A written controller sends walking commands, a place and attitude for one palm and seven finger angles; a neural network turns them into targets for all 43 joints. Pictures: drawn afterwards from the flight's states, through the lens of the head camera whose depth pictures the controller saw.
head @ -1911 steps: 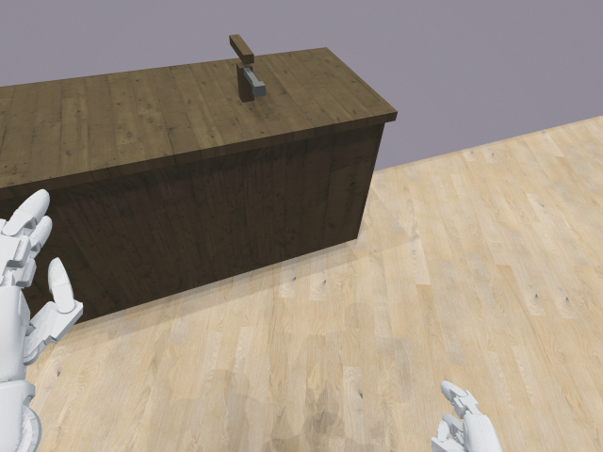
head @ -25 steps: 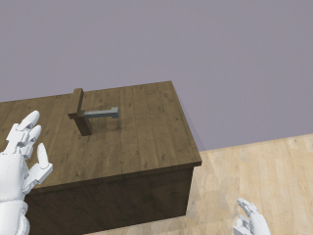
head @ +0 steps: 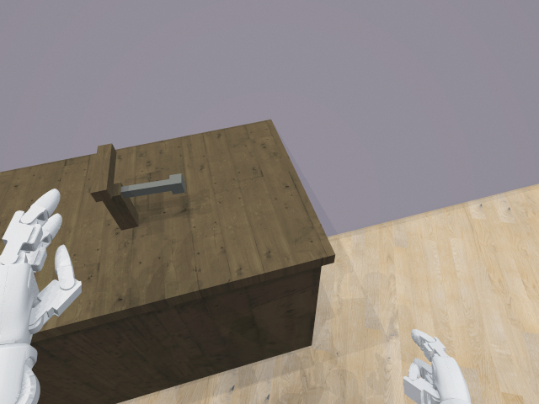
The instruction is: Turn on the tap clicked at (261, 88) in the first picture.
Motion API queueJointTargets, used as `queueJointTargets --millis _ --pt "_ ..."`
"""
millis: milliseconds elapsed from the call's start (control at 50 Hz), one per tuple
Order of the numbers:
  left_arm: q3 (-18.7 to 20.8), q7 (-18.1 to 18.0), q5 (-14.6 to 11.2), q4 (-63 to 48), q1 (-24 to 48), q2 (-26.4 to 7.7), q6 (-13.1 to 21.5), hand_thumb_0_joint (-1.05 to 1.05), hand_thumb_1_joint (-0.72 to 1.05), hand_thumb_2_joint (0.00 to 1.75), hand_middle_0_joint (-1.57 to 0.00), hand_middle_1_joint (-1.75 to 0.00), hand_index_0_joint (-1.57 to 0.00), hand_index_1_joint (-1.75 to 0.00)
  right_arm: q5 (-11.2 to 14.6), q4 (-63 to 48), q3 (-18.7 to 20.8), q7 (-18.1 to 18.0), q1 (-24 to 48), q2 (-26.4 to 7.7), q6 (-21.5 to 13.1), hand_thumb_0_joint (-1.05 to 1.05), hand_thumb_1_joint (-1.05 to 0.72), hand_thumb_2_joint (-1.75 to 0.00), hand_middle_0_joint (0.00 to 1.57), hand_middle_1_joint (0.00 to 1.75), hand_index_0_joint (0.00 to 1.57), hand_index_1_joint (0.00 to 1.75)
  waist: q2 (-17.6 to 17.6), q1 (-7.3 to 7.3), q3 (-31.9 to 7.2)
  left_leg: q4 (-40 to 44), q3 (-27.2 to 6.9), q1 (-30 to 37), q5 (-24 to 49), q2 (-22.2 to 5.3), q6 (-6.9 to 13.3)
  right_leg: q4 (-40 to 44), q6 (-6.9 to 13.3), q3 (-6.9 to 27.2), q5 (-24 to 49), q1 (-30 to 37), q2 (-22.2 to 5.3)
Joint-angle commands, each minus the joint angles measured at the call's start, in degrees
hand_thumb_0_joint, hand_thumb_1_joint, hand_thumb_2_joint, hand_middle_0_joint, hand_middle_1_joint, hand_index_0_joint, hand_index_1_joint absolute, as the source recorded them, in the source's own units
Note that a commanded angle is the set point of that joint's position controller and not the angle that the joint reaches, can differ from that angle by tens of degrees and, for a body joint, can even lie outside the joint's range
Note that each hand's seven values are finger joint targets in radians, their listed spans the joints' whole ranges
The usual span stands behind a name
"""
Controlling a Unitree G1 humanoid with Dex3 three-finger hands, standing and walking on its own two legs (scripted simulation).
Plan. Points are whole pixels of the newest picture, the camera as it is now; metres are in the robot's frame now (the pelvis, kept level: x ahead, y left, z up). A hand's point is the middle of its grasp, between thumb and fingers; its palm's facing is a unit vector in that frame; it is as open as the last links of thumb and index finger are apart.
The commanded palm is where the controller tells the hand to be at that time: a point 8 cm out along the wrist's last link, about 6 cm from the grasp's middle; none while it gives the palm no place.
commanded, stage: step back with the hand held close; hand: left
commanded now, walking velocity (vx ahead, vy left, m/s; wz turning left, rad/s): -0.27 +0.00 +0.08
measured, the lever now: (177, 183) +0.51 +0.24 +0.02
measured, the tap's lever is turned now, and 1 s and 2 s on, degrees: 85 85 85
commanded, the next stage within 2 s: stop stepping back and stand still in 0.90 s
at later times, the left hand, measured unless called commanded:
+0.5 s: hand (11, 373) +0.12 +0.26 +0.14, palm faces +0.43 -0.80 -0.41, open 7.4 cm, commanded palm +0.06 +0.30 +0.17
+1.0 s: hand out of the picture +0.02 +0.27 +0.15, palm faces +0.44 -0.79 -0.43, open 7.4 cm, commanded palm -0.05 +0.30 +0.17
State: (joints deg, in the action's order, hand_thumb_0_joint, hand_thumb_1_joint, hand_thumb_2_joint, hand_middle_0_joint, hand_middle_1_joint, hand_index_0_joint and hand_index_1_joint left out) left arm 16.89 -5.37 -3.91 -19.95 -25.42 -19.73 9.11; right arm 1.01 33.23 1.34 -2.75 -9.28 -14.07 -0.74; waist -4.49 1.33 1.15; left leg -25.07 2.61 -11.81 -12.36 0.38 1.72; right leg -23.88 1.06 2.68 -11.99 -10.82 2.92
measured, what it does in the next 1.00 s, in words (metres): walks backwards: left foot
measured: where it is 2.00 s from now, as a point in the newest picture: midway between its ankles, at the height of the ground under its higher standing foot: outside the picture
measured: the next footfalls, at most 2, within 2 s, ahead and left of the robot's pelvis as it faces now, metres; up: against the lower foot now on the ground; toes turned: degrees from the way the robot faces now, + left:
left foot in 0.92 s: -0.19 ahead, +0.13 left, +0.00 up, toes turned +2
right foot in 1.12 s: -0.14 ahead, -0.09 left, +0.00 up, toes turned +3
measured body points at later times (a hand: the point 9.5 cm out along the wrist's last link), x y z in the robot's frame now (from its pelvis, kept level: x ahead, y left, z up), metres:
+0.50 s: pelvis -0.08 +0.01 -0.01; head -0.07 +0.01 +0.44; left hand +0.09 +0.30 +0.17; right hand +0.10 -0.21 -0.10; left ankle +0.01 +0.10 -0.74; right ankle +0.01 -0.11 -0.74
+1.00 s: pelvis -0.19 +0.00 -0.02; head -0.15 +0.02 +0.43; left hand -0.01 +0.31 +0.18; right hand +0.02 -0.22 -0.09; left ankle -0.18 +0.15 -0.74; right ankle -0.10 -0.10 -0.73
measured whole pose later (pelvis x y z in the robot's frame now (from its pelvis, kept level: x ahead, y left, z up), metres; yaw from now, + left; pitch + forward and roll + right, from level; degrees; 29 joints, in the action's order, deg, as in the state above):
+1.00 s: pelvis -0.19 +0.00 -0.02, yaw +5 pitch +1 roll +2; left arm 22.0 -8.4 -2.3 -29.5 -25.1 -24.7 11.7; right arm -0.5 33.9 2.4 -3.3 -8.2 -10.6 -4.3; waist 4.4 0.0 3.8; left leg -31.9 1.3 -18.6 -14.6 -0.9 -1.9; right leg -42.8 -1.7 4.8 -18.2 -29.4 1.2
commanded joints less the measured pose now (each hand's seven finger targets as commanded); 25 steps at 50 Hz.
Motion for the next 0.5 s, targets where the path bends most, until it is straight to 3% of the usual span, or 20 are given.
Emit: queueJointTargets --millis 0,40,60,80,160,220,240,300,340,360,380,440,460,480 --pt "9.59 -1.43 0.3 -16.75 0.64 -13.6 4.34 0.0 0.9 0.9 -0.2 -0.3 -0.2 -0.3 -0.14 -10.69 2.1 -1.1 5.62 -5.72 -1.59 0.0 -0.9 -0.9 0.2 0.3 0.2 0.3 4.1 1.05 -10.58 2.05 -5.55 3.63 17.2 -6.26 1.18 -0.42 -0.94 2.11 18.93 1.47 -6.72" --pt "11.14 -1.86 0.3 -19.72 0.89 -15.03 4.94 0.0 0.9 0.9 -0.2 -0.3 -0.2 -0.3 -0.15 -10.89 2.14 -1.28 5.45 -5.46 -1.58 0.0 -0.9 -0.9 0.2 0.3 0.2 0.3 2.84 1.0 -10.55 1.91 -6.18 1.81 16.24 -6.24 1.32 -1.16 -0.8 2.63 18.5 1.78 -6.59" --pt "13.32 -2.26 0.5 -21.98 1.81 -17.8 5.26 0.0 0.9 0.9 -0.2 -0.3 -0.2 -0.3 -0.3 -10.9 2.25 -1.39 5.57 -5.98 -1.65 0.0 -0.9 -0.9 0.2 0.3 0.2 0.3 -0.29 1.23 -10.87 2.9 -7.37 0.06 15.09 -6.53 1.41 -2.25 -0.83 2.55 16.64 2.57 -6.07" --pt "12.01 -2.33 0.44 -22.29 1.14 -15.59 5.43 0.0 0.9 0.9 -0.2 -0.3 -0.2 -0.3 -0.25 -10.9 2.07 -1.4 5.44 -5.23 -1.89 0.0 -0.9 -0.9 0.2 0.3 0.2 0.3 -1.96 1.08 -10.37 3.58 -7.78 -1.43 13.43 -6.89 1.53 -3.06 -1.01 1.97 14.17 2.9 -5.54" --pt "11.76 -2.45 0.85 -19.06 -1.93 -13.31 5.84 0.0 0.9 0.9 -0.2 -0.3 -0.2 -0.3 -0.41 -10.62 2.5 -1.37 4.55 -6.11 -3.12 0.0 -0.9 -0.9 0.2 0.3 0.2 0.3 -5.4 0.71 -7.94 7.13 -9.85 -9.91 -2.25 -8.01 2.58 -5.26 -1.21 1.59 7.36 4.49 -3.85" --pt "9.08 -2.3 1.0 -15.5 -2.28 -9.97 5.67 0.0 0.9 0.9 -0.2 -0.3 -0.2 -0.3 -0.05 -10.18 2.58 -1.34 3.34 -6.23 -3.71 0.0 -0.9 -0.9 0.2 0.3 0.2 0.3 -0.89 -0.13 -6.18 6.22 -9.56 -13.08 -12.11 -7.59 2.69 -3.68 -1.06 2.85 4.16 2.47 -4.44" --pt "8.58 -2.31 1.06 -14.39 -1.98 -9.64 5.59 0.0 0.9 0.9 -0.2 -0.3 -0.2 -0.3 -0.04 -9.92 2.63 -1.35 2.8 -6.29 -3.91 0.0 -0.9 -0.9 0.2 0.3 0.2 0.3 2.15 -0.31 -5.29 5.01 -9.38 -13.55 -14.88 -6.74 2.48 -1.68 -0.77 4.17 1.42 0.6 -5.14" --pt "6.71 -2.59 1.42 -13.82 0.57 -9.13 5.56 0.0 0.9 0.9 -0.2 -0.3 -0.2 -0.3 0.04 -9.38 2.56 -1.34 2.26 -6.27 -4.45 0.0 -0.9 -0.9 0.2 0.3 0.2 0.3 6.83 -0.78 -3.39 1.76 -8.96 -10.13 -17.1 -5.63 1.91 3.45 0.23 6.77 -9.26 -7.97 -6.95" --pt "6.58 -3.14 1.83 -15.09 3.52 -9.95 5.77 0.0 0.9 0.9 -0.2 -0.3 -0.2 -0.3 -0.19 -8.96 2.36 -1.45 2.33 -6.33 -4.91 0.0 -0.9 -0.9 0.2 0.3 0.2 0.3 7.77 -0.92 -2.85 0.72 -9.71 -9.16 -17.9 -5.53 1.95 4.64 0.69 7.29 -14.31 -11.26 -7.48" --pt "7.51 -3.52 2.09 -17.07 5.8 -11.72 5.91 0.0 0.9 0.9 -0.2 -0.3 -0.2 -0.3 -0.51 -8.81 2.27 -1.67 2.73 -6.84 -5.12 0.0 -0.9 -0.9 0.2 0.3 0.2 0.3 4.98 -1.06 -2.36 2.57 -10.85 -9.93 -18.61 -6.07 2.26 3.43 0.55 6.77 -14.12 -11.23 -6.74" --pt "6.86 -3.78 2.35 -16.95 6.26 -10.53 5.94 0.0 0.9 0.9 -0.2 -0.3 -0.2 -0.3 -0.72 -8.59 1.84 -1.95 2.77 -6.22 -5.29 0.0 -0.9 -0.9 0.2 0.3 0.2 0.3 4.02 -0.96 -2.84 4.75 -11.94 -12.08 -19.75 -6.87 2.72 1.22 -0.11 5.13 -12.69 -8.66 -5.81" --pt "9.19 -4.47 3.46 -19.79 7.6 -11.74 6.93 0.0 0.9 0.9 -0.2 -0.3 -0.2 -0.3 -0.76 -8.84 2.03 -2.24 3.14 -6.68 -6.13 0.0 -0.9 -0.9 0.2 0.3 0.2 0.3 -2.15 -0.38 -5.33 10.91 -15.72 -20.26 -25.78 -10.17 4.64 -8.51 -1.78 1.52 -3.67 2.53 -2.17" --pt "11.11 -4.6 3.78 -21.74 8.01 -13.81 7.21 0.0 0.9 0.9 -0.2 -0.3 -0.2 -0.3 -0.92 -8.93 2.25 -2.27 3.39 -7.18 -6.22 0.0 -0.9 -0.9 0.2 0.3 0.2 0.3 -6.37 -0.36 -6.77 13.93 -17.99 -22.82 -28.17 -11.84 5.26 -13.11 -2.21 0.48 -1.47 6.38 -0.83" --pt "10.84 -4.41 3.94 -21.87 7.05 -12.37 7.34 0.0 0.9 0.9 -0.2 -0.3 -0.2 -0.3 -1.13 -8.92 2.15 -2.27 3.13 -6.17 -6.29 0.0 -0.9 -0.9 0.2 0.3 0.2 0.3 -7.63 -0.17 -7.54 14.34 -18.1 -23.62 -27.24 -12.74 5.62 -15.83 -2.41 -0.4 -0.12 8.08 -0.53"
